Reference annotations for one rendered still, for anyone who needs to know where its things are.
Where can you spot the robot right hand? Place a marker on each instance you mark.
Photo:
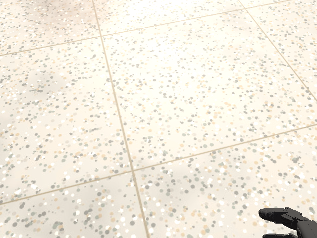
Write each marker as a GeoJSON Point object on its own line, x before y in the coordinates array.
{"type": "Point", "coordinates": [290, 218]}

